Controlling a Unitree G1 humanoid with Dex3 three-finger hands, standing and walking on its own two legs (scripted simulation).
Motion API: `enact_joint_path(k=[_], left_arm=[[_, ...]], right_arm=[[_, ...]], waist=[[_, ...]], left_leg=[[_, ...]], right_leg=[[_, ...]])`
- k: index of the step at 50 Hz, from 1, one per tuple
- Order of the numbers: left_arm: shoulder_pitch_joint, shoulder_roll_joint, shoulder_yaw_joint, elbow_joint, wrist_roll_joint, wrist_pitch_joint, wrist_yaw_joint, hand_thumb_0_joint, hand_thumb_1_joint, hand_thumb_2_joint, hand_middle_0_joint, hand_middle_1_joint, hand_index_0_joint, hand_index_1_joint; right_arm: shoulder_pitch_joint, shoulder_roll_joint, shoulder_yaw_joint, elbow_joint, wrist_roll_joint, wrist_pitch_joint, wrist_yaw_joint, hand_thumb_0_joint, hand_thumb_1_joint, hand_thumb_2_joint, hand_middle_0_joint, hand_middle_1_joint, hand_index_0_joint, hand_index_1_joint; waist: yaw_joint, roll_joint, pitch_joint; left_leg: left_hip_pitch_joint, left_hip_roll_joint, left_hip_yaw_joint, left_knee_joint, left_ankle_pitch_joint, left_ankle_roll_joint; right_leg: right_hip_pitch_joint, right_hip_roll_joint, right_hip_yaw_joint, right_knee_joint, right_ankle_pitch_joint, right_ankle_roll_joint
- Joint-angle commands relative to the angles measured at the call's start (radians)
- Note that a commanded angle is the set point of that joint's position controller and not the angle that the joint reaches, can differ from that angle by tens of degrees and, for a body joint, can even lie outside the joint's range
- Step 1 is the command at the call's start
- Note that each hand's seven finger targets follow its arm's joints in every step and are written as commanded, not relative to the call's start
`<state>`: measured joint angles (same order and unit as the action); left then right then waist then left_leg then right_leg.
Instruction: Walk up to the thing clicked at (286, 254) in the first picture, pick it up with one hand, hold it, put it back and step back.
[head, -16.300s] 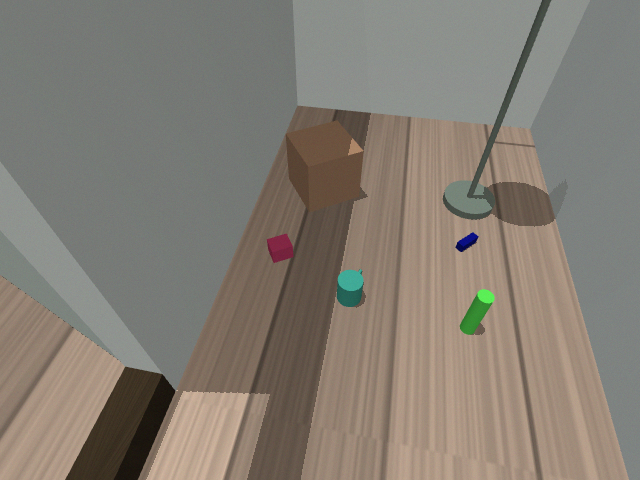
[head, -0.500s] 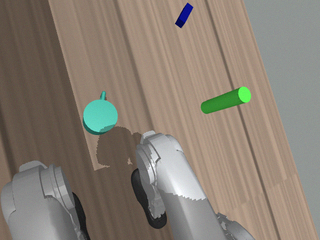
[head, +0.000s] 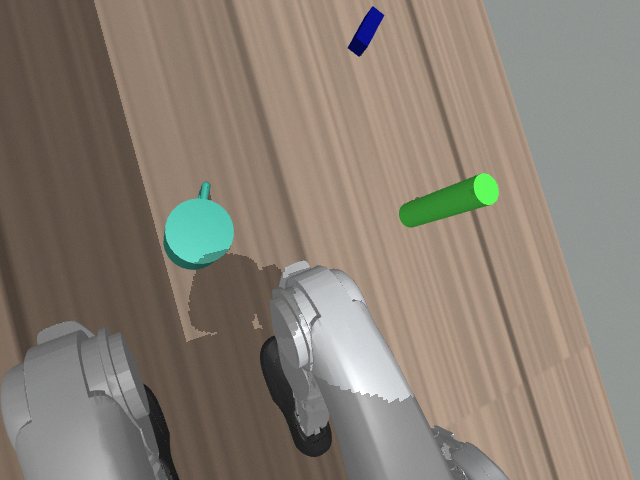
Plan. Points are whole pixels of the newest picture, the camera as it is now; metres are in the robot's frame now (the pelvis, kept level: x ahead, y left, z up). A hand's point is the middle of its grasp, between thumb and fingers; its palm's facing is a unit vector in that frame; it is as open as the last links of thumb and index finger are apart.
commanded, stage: rise first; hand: left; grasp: from above
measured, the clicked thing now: out of the picture +0.51 +0.36 -0.29
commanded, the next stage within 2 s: none
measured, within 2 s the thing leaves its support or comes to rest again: neither
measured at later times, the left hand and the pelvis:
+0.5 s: hand out of the picture +0.47 +0.39 -0.17, palm faces -0.26 -0.32 -0.91, open 13.0 cm; pelvis +0.00 +0.00 +0.00, yaw +0 degrees
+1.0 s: hand out of the picture +0.47 +0.39 -0.17, palm faces -0.27 -0.32 -0.91, open 13.2 cm; pelvis +0.00 +0.00 +0.00, yaw +0 degrees
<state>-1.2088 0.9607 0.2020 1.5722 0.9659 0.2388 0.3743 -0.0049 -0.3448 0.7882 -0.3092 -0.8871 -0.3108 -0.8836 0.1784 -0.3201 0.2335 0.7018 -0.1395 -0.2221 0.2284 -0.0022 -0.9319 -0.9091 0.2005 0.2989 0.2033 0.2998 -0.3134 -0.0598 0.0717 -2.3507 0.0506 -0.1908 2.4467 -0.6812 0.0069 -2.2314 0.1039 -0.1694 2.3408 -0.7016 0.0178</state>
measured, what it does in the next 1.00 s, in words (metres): stands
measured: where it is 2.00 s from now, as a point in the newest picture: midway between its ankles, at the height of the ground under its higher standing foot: (233, 442)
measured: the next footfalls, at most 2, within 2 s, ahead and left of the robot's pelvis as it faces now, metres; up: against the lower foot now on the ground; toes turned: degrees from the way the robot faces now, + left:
none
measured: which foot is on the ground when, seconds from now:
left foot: down 0.00-1.00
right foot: down 0.00-1.00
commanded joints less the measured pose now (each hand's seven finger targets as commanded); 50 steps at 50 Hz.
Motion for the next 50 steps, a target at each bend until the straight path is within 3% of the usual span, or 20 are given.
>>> enact_joint_path(k=[1, 2, 3, 5, 8, 11, 16, 20, 23, 24, 31, 32, 35, 44, 45, 48, 49, 50], left_arm=[[-0.273, 0.246, -0.026, -0.129, 0.006, 0.004, 0.041, 0.0, -0.368, 0.793, -0.283, -0.9, -0.287, -0.894], [-0.295, 0.255, -0.02, -0.156, 0.005, 0.0, 0.045, 0.0, -0.371, 0.799, -0.282, -0.89, -0.284, -0.886], [-0.304, 0.28, -0.009, -0.186, 0.007, -0.003, 0.047, 0.0, -0.362, 0.789, -0.283, -0.892, -0.288, -0.885], [-0.304, 0.276, -0.014, -0.181, 0.017, 0.001, 0.04, 0.0, -0.37, 0.797, -0.278, -0.893, -0.281, -0.887], [-0.282, 0.248, -0.023, -0.137, 0.004, 0.003, 0.04, 0.0, -0.377, 0.805, -0.272, -0.9, -0.275, -0.894], [-0.286, 0.265, -0.021, -0.136, 0.008, -0.001, 0.044, 0.0, -0.373, 0.799, -0.269, -0.904, -0.275, -0.896], [-0.312, 0.289, -0.013, -0.157, 0.016, -0.005, 0.047, 0.0, -0.366, 0.795, -0.282, -0.888, -0.285, -0.883], [-0.272, 0.252, -0.026, -0.142, 0.024, 0.002, 0.04, 0.0, -0.393, 0.817, -0.261, -0.902, -0.262, -0.898], [-0.272, 0.253, -0.022, -0.131, 0.013, 0.001, 0.04, 0.0, -0.374, 0.804, -0.271, -0.899, -0.274, -0.893], [-0.272, 0.267, -0.018, -0.137, 0.008, -0.001, 0.042, 0.0, -0.37, 0.794, -0.265, -0.912, -0.273, -0.901], [-0.303, 0.259, -0.022, -0.173, 0.016, -0.016, 0.04, 0.0, -0.393, 0.819, -0.246, -0.915, -0.252, -0.907], [-0.299, 0.282, -0.016, -0.172, 0.019, -0.015, 0.039, 0.0, -0.394, 0.821, -0.244, -0.919, -0.249, -0.91], [-0.308, 0.268, -0.021, -0.161, 0.022, -0.02, 0.041, 0.0, -0.398, 0.824, -0.25, -0.915, -0.252, -0.91], [-0.275, 0.271, -0.014, -0.136, 0.018, -0.012, 0.053, 0.0, -0.402, 0.829, -0.241, -0.919, -0.244, -0.914], [-0.282, 0.258, -0.02, -0.148, 0.017, -0.011, 0.049, 0.0, -0.416, 0.839, -0.222, -0.939, -0.227, -0.93], [-0.257, 0.26, -0.026, -0.117, 0.013, -0.011, 0.041, 0.0, -0.42, 0.844, -0.216, -0.937, -0.221, -0.929], [-0.296, 0.291, -0.009, -0.163, 0.01, -0.016, 0.045, 0.0, -0.406, 0.833, -0.226, -0.932, -0.232, -0.922], [-0.268, 0.285, -0.012, -0.138, 0.011, -0.016, 0.047, 0.0, -0.413, 0.838, -0.228, -0.929, -0.232, -0.922]], right_arm=[[0.223, -0.271, -0.074, 0.012, 0.008, -0.001, -0.006, 0.0, -0.922, -0.907, 0.199, 0.3, 0.199, 0.3], [0.228, -0.269, -0.073, 0.012, 0.008, -0.002, -0.008, 0.0, -0.92, -0.906, 0.199, 0.3, 0.199, 0.3], [0.223, -0.268, -0.074, 0.012, 0.007, 0.0, -0.009, 0.0, -0.92, -0.906, 0.199, 0.3, 0.199, 0.3], [0.229, -0.277, -0.074, 0.014, 0.009, -0.001, -0.009, 0.0, -0.919, -0.906, 0.199, 0.3, 0.199, 0.3], [0.235, -0.271, -0.073, 0.015, 0.004, -0.001, -0.006, 0.0, -0.919, -0.906, 0.199, 0.3, 0.199, 0.3], [0.223, -0.271, -0.069, 0.011, 0.006, -0.002, -0.008, 0.0, -0.918, -0.906, 0.199, 0.3, 0.2, 0.3], [0.218, -0.271, -0.065, 0.005, 0.005, -0.001, -0.01, 0.0, -0.919, -0.906, 0.199, 0.3, 0.199, 0.3], [0.227, -0.273, -0.069, 0.006, 0.008, -0.002, -0.01, 0.0, -0.916, -0.905, 0.199, 0.3, 0.199, 0.3], [0.227, -0.277, -0.07, 0.001, 0.007, 0.0, -0.009, 0.0, -0.916, -0.905, 0.199, 0.3, 0.199, 0.3], [0.221, -0.274, -0.07, 0.005, 0.007, 0.0, -0.009, 0.0, -0.917, -0.905, 0.199, 0.3, 0.199, 0.3], [0.245, -0.275, -0.07, 0.011, 0.005, 0.001, -0.008, 0.0, -0.914, -0.904, 0.199, 0.3, 0.2, 0.3], [0.238, -0.279, -0.068, 0.012, 0.005, 0.0, -0.008, 0.0, -0.912, -0.903, 0.199, 0.3, 0.2, 0.3], [0.237, -0.28, -0.064, 0.005, 0.003, 0.0, -0.007, 0.0, -0.915, -0.905, 0.199, 0.3, 0.199, 0.3], [0.223, -0.269, -0.065, -0.001, 0.003, 0.0, -0.007, 0.0, -0.913, -0.904, 0.199, 0.3, 0.2, 0.3], [0.232, -0.271, -0.066, -0.003, 0.002, 0.0, -0.005, 0.0, -0.911, -0.903, 0.199, 0.3, 0.2, 0.3], [0.237, -0.274, -0.064, 0.003, -0.001, -0.002, -0.004, 0.0, -0.91, -0.902, 0.199, 0.3, 0.2, 0.3], [0.231, -0.28, -0.066, 0.003, 0.001, -0.004, -0.007, 0.0, -0.91, -0.902, 0.199, 0.3, 0.2, 0.3], [0.231, -0.273, -0.062, 0.001, 0.0, -0.004, -0.005, 0.0, -0.911, -0.903, 0.199, 0.3, 0.2, 0.3]], waist=[[-0.006, 0.444, -0.683], [-0.014, 0.437, -0.685], [0.002, 0.461, -0.71], [-0.01, 0.463, -0.717], [-0.024, 0.426, -0.681], [-0.007, 0.451, -0.695], [-0.01, 0.464, -0.695], [-0.015, 0.472, -0.699], [-0.018, 0.45, -0.667], [-0.006, 0.452, -0.678], [-0.029, 0.446, -0.69], [-0.012, 0.457, -0.702], [-0.03, 0.463, -0.685], [-0.005, 0.474, -0.699], [-0.023, 0.446, -0.691], [-0.027, 0.413, -0.671], [-0.017, 0.425, -0.69], [-0.011, 0.445, -0.681]], left_leg=[[0.51, 0.02, 0.069, -0.234, 0.217, 0.011], [0.501, 0.019, 0.071, -0.229, 0.207, 0.014], [0.519, 0.021, 0.076, -0.227, 0.22, 0.012], [0.533, 0.02, 0.071, -0.229, 0.236, 0.011], [0.518, 0.022, 0.067, -0.224, 0.22, 0.015], [0.522, 0.022, 0.066, -0.226, 0.223, 0.011], [0.504, 0.021, 0.073, -0.225, 0.201, 0.013], [0.56, 0.021, 0.062, -0.238, 0.238, 0.006], [0.517, 0.019, 0.062, -0.238, 0.21, 0.011], [0.522, 0.02, 0.061, -0.242, 0.206, 0.009], [0.523, 0.02, 0.065, -0.225, 0.232, 0.013], [0.536, 0.022, 0.066, -0.225, 0.24, 0.012], [0.533, 0.023, 0.061, -0.234, 0.225, 0.01], [0.523, 0.023, 0.07, -0.23, 0.232, 0.01], [0.512, 0.021, 0.069, -0.22, 0.23, 0.016], [0.482, 0.022, 0.071, -0.215, 0.223, 0.021], [0.495, 0.022, 0.068, -0.217, 0.219, 0.019], [0.502, 0.023, 0.07, -0.225, 0.223, 0.015]], right_leg=[[0.349, 0.031, -0.052, -0.22, 0.267, -0.048], [0.359, 0.028, -0.048, -0.23, 0.262, -0.045], [0.375, 0.029, -0.044, -0.228, 0.274, -0.045], [0.364, 0.025, -0.048, -0.217, 0.282, -0.046], [0.363, 0.03, -0.048, -0.232, 0.271, -0.043], [0.358, 0.029, -0.051, -0.219, 0.271, -0.046], [0.365, 0.029, -0.044, -0.227, 0.256, -0.046], [0.35, 0.027, -0.058, -0.211, 0.274, -0.051], [0.334, 0.026, -0.057, -0.221, 0.255, -0.048], [0.334, 0.029, -0.058, -0.222, 0.249, -0.05], [0.365, 0.025, -0.05, -0.223, 0.281, -0.043], [0.354, 0.024, -0.051, -0.219, 0.281, -0.045], [0.354, 0.025, -0.057, -0.218, 0.269, -0.048], [0.363, 0.028, -0.051, -0.218, 0.28, -0.047], [0.368, 0.026, -0.049, -0.228, 0.284, -0.042], [0.389, 0.03, -0.041, -0.235, 0.281, -0.036], [0.373, 0.027, -0.046, -0.234, 0.271, -0.039], [0.389, 0.027, -0.046, -0.228, 0.273, -0.042]])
